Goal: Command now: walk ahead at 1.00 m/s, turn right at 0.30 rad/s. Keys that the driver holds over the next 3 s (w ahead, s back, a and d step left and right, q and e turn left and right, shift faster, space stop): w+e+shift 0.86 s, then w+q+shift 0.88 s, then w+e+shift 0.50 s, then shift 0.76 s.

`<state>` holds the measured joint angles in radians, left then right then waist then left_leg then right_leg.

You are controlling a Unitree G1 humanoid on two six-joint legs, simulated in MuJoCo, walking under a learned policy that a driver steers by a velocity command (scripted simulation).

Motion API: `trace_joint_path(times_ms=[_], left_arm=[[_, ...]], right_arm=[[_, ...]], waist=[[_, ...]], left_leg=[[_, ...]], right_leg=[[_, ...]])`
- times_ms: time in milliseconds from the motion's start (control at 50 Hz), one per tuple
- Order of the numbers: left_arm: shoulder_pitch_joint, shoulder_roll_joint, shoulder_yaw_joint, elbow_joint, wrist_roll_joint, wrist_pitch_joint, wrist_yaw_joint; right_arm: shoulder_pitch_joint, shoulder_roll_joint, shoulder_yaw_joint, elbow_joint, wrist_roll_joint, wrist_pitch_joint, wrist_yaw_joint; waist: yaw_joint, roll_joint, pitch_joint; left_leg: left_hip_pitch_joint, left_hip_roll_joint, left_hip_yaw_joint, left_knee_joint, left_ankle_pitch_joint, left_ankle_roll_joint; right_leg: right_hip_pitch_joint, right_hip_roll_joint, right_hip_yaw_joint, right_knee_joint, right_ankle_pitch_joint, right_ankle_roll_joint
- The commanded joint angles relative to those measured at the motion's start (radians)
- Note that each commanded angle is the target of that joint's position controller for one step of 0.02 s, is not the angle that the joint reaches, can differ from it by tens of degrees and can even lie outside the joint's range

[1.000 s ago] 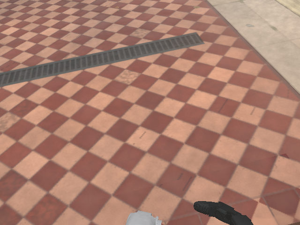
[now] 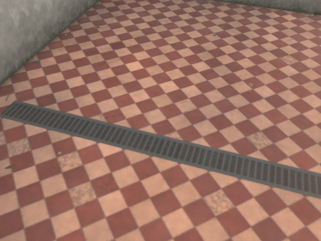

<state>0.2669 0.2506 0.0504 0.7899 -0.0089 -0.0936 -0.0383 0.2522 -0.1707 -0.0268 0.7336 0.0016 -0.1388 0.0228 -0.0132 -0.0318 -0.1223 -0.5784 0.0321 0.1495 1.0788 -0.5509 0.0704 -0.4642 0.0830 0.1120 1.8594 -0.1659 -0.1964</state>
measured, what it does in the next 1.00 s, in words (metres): climbs, turning right: right foot, then left foot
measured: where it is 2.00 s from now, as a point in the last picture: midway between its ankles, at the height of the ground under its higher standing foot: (282, 99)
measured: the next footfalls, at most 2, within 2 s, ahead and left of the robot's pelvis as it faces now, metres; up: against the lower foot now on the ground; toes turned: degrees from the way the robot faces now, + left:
right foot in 0.38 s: +0.43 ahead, -0.21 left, +0.00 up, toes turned -19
left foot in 0.82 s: +0.86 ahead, -0.24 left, +0.00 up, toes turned -51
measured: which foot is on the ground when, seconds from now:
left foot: down 0.00-0.38, up 0.40-0.80, down 0.82-1.00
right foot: up 0.00-0.36, down 0.38-0.84, up 0.86-1.00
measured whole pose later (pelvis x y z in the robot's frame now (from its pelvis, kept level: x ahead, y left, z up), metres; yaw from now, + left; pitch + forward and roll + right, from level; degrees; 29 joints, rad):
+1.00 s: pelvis +0.72 -0.29 +0.07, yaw -46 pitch +1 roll +3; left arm 0.16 0.28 0.06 0.62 -0.01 -0.07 -0.01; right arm 0.36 -0.29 -0.10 0.73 0.00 -0.12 0.01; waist -0.08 -0.04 0.00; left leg -0.27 -0.06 -0.05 0.49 -0.23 0.00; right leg -0.56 0.02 0.06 1.37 -0.37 -0.10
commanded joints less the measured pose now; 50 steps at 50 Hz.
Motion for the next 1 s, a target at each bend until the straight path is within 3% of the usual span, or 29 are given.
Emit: trace_joint_path(times_ms=[20, 80, 140, 160, 200, 280, 340, 380, 400, 420, 440, 460, 480, 500, 540, 580, 640, 680, 740, 780, 820, 840, 860, 880, 900, 920, 940, 960, 1000], left_arm=[[-0.068, -0.119, -0.053, -0.167, -0.027, 0.006, -0.029], [-0.046, -0.108, -0.054, -0.17, -0.057, 0.036, -0.028], [-0.183, -0.045, -0.045, -0.237, -0.007, 0.052, -0.029], [-0.199, -0.022, -0.035, -0.244, -0.009, 0.054, -0.031], [-0.259, -0.008, -0.029, -0.277, -0.032, 0.061, -0.044], [-0.259, 0.048, 0.013, -0.242, -0.057, 0.054, -0.046], [-0.076, 0.139, 0.054, -0.204, -0.056, 0.09, -0.019], [0.345, 0.24, 0.12, -0.059, -0.048, 0.107, -0.005], [0.349, 0.192, 0.098, 0.003, -0.003, 0.105, -0.004], [0.199, 0.173, 0.067, -0.068, 0.02, 0.063, -0.016], [0.158, 0.111, 0.051, -0.106, 0.014, 0.048, -0.029], [0.197, 0.08, 0.043, -0.113, 0.012, 0.026, -0.037], [0.181, 0.088, 0.037, -0.109, 0.007, 0.005, -0.047], [0.14, 0.078, 0.03, -0.113, 0.004, -0.011, -0.044], [0.086, 0.062, 0.022, -0.132, 0.025, -0.022, -0.013], [0.099, 0.053, 0.016, -0.135, 0.002, -0.012, 0.015], [0.153, 0.046, 0.015, -0.113, -0.018, 0.009, 0.052], [0.16, 0.052, 0.02, -0.098, -0.023, 0.02, 0.059], [0.164, 0.066, 0.042, -0.085, -0.037, 0.024, 0.065], [0.135, 0.077, 0.058, -0.09, -0.032, 0.029, 0.07], [0.014, 0.081, 0.054, -0.141, 0.002, 0.032, 0.049], [0.029, -0.057, 0.009, -0.176, 0.044, 0.021, 0.029], [0.213, -0.082, -0.012, -0.227, -0.061, 0.011, 0.029], [0.187, 0.002, -0.005, -0.17, -0.074, 0.018, 0.043], [0.064, 0.037, -0.004, -0.189, -0.041, 0.022, 0.038], [-0.049, 0.025, -0.007, -0.22, -0.011, 0.018, 0.033], [-0.128, 0.01, -0.008, -0.255, 0.01, 0.008, 0.031], [-0.144, -0.009, -0.015, -0.275, 0.005, 0.004, 0.024], [-0.148, -0.025, -0.026, -0.292, 0.005, 0.001, 0.024]], right_arm=[[0.082, 0.052, 0.011, 0.073, 0.002, -0.033, 0.035], [0.046, 0.046, 0.026, 0.082, -0.02, 0.007, 0.03], [0.029, -0.079, 0.003, 0.09, -0.034, -0.001, -0.025], [0.041, -0.103, -0.001, 0.1, -0.033, -0.007, -0.038], [0.022, -0.155, -0.015, 0.102, -0.029, -0.014, -0.056], [0.015, -0.252, -0.042, 0.077, -0.024, 0.004, -0.037], [-0.031, -0.3, -0.075, 0.042, -0.015, 0.067, -0.033], [-0.091, -0.288, -0.079, 0.016, 0.0, 0.08, -0.031], [-0.164, -0.112, -0.038, -0.012, -0.012, 0.061, -0.034], [0.018, 0.041, 0.004, -0.103, 0.004, 0.014, -0.018], [-0.052, -0.033, 0.007, -0.152, 0.024, -0.036, -0.013], [-0.175, -0.128, -0.009, -0.189, 0.046, -0.063, -0.009], [-0.204, -0.132, -0.009, -0.2, 0.031, -0.068, -0.015], [-0.201, -0.111, -0.004, -0.211, 0.01, -0.06, -0.02], [-0.169, -0.116, -0.008, -0.217, 0.001, -0.022, -0.021], [-0.196, -0.118, -0.006, -0.234, -0.008, -0.007, -0.039], [-0.411, -0.096, 0.005, -0.301, -0.03, -0.018, -0.051], [-0.475, -0.071, 0.004, -0.317, -0.005, -0.02, -0.045], [-0.464, -0.119, -0.038, -0.321, 0.042, -0.017, -0.036], [-0.387, -0.176, -0.074, -0.299, 0.056, -0.021, -0.036], [-0.027, -0.233, -0.107, -0.221, 0.057, -0.025, -0.039], [0.207, -0.28, -0.107, -0.175, 0.045, -0.007, -0.044], [0.182, -0.328, -0.11, -0.168, -0.012, -0.02, -0.024], [0.108, -0.2, -0.096, -0.185, -0.006, -0.01, -0.025], [0.096, -0.139, -0.08, -0.153, 0.002, 0.003, -0.029], [0.097, -0.145, -0.074, -0.125, -0.009, 0.01, -0.022], [0.088, -0.153, -0.071, -0.095, -0.014, 0.007, -0.013], [0.08, -0.126, -0.055, -0.07, -0.016, 0.003, -0.007], [0.08, -0.084, -0.035, -0.038, 0.018, 0.009, 0.004]], waist=[[0.025, -0.05, 0.103], [0.092, -0.032, 0.168], [0.065, 0.073, 0.195], [0.055, 0.079, 0.194], [0.052, 0.083, 0.192], [0.065, 0.132, 0.149], [0.157, 0.264, 0.106], [0.321, 0.238, -0.017], [0.252, -0.056, 0.145], [-0.003, -0.378, 0.023], [0.045, -0.307, -0.062], [0.079, -0.141, 0.018], [0.035, 0.072, 0.059], [-0.005, 0.14, 0.077], [-0.048, 0.109, 0.106], [-0.052, 0.112, 0.157], [0.038, 0.038, 0.2], [0.074, -0.046, 0.177], [0.086, -0.097, 0.131], [0.039, -0.117, 0.092], [-0.161, -0.106, -0.127], [-0.197, 0.1, -0.281], [-0.052, 0.645, -0.346], [-0.092, 0.475, -0.171], [-0.11, 0.298, -0.03], [-0.102, 0.101, 0.053], [-0.077, 0.04, 0.108], [-0.032, 0.06, 0.133], [0.017, 0.108, 0.156]], left_leg=[[0.315, 0.246, -0.48, -0.598, 0.156, 0.095], [0.288, 0.211, -0.192, -0.719, 0.279, 0.013], [0.226, 0.178, -0.018, -0.946, 0.321, 0.021], [0.275, 0.18, 0.008, -0.979, 0.326, 0.027], [0.358, 0.186, 0.052, -1.037, 0.368, 0.017], [0.635, 0.207, 0.134, -0.976, 0.83, 0.017], [0.82, 0.256, 0.146, -0.701, 1.456, -0.002], [0.609, 0.185, 0.132, -0.149, 1.421, -0.012], [0.208, 0.032, 0.056, 0.29, 0.494, -0.055], [-0.18, -0.143, -0.147, 0.636, 0.021, -0.078], [-0.217, -0.102, -0.291, 0.724, 0.131, -0.025], [-0.267, -0.07, -0.285, 0.693, 0.209, 0.003], [-0.239, -0.023, -0.289, 0.608, 0.27, 0.008], [-0.189, 0.006, -0.304, 0.535, 0.311, -0.001], [-0.146, 0.034, -0.315, 0.442, 0.322, -0.04], [-0.173, 0.062, -0.292, 0.303, 0.288, -0.07], [-0.086, 0.022, -0.228, -0.098, 0.491, -0.123], [0.044, -0.041, -0.191, -0.357, 0.589, -0.146], [0.193, -0.08, -0.225, -0.554, 0.641, -0.158], [0.242, -0.091, -0.242, -0.61, 0.55, -0.13], [0.644, -0.01, -0.259, -0.535, 0.43, -0.063], [0.999, 0.156, -0.467, -0.465, 0.216, -0.031], [1.123, 0.411, -1.182, -0.784, -0.217, 0.165], [1.0, 0.366, -1.196, -0.835, -0.458, 0.18], [0.84, 0.303, -0.999, -0.825, -0.293, 0.156], [0.677, 0.245, -0.851, -0.823, -0.07, 0.145], [0.558, 0.204, -0.761, -0.82, 0.06, 0.146], [0.469, 0.18, -0.697, -0.829, 0.133, 0.148], [0.395, 0.136, -0.634, -0.847, 0.231, 0.16]], right_leg=[[-0.462, -0.072, 0.113, 0.092, -0.019, -0.058], [-0.568, -0.13, 0.065, -0.124, 0.002, -0.007], [-0.472, -0.168, -0.084, -0.437, 0.158, 0.083], [-0.466, -0.185, -0.109, -0.508, 0.186, 0.102], [-0.389, -0.21, -0.134, -0.703, 0.245, 0.106], [-0.159, -0.157, -0.262, -0.99, 0.242, 0.046], [-0.039, -0.086, -0.33, -1.049, 0.054, 0.027], [0.469, -0.04, -0.254, -1.246, 0.036, -0.041], [0.551, -0.084, -0.077, -1.186, 0.046, -0.065], [0.724, -0.194, 0.487, -1.394, -0.343, -0.254], [0.668, -0.263, 0.715, -1.634, -0.573, -0.244], [0.576, -0.285, 0.715, -1.679, -0.561, -0.204], [0.445, -0.28, 0.66, -1.653, -0.482, -0.161], [0.31, -0.25, 0.598, -1.623, -0.428, -0.158], [0.145, -0.181, 0.506, -1.621, -0.385, -0.158], [0.073, -0.163, 0.439, -1.637, -0.29, -0.146], [0.021, -0.077, 0.305, -1.648, -0.09, -0.104], [0.027, -0.031, 0.256, -1.616, -0.042, -0.063], [0.121, -0.055, 0.328, -1.551, -0.076, -0.033], [0.277, -0.061, 0.368, -1.409, 0.148, -0.009], [0.217, -0.034, 0.288, -0.982, 0.394, 0.054], [-0.026, 0.007, 0.204, -0.617, -0.079, 0.065], [-0.365, 0.043, 0.141, -0.371, -0.382, 0.09], [-0.458, -0.056, 0.104, -0.291, -0.252, 0.09], [-0.458, -0.071, 0.053, -0.282, -0.173, 0.095], [-0.398, -0.086, 0.033, -0.316, -0.162, 0.093], [-0.362, -0.099, 0.045, -0.39, -0.168, 0.089], [-0.318, -0.123, 0.051, -0.458, -0.184, 0.087], [-0.3, -0.157, 0.01, -0.6, -0.227, 0.106]])
Over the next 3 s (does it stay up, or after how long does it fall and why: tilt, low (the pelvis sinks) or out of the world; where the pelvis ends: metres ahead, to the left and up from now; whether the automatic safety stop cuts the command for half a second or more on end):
stays up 1.99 -0.92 0.07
